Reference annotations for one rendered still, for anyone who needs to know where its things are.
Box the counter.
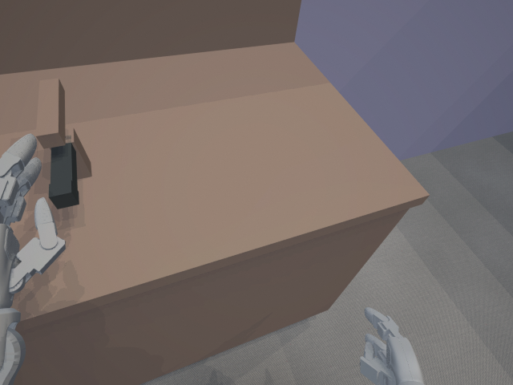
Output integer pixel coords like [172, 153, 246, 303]
[0, 0, 430, 385]

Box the robot left hand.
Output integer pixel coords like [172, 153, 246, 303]
[0, 134, 66, 309]

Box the robot right hand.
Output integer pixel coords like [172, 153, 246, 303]
[360, 307, 425, 385]

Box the tap lever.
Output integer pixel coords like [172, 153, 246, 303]
[49, 135, 79, 209]

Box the left robot forearm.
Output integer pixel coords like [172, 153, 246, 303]
[0, 308, 26, 385]

